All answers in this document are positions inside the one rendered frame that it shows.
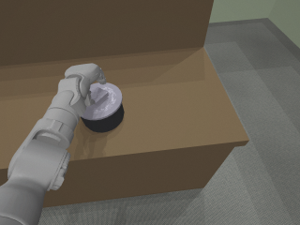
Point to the left robot hand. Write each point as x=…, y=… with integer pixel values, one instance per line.
x=93, y=73

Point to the lid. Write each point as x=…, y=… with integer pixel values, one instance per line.
x=108, y=106

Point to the robot left forearm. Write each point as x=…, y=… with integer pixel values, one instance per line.
x=57, y=125

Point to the robot left upper arm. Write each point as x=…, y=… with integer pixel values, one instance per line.
x=41, y=167

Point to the pot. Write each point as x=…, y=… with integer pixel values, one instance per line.
x=106, y=124

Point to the table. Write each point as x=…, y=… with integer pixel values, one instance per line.
x=179, y=124

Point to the knob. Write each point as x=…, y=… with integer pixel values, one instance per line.
x=98, y=95

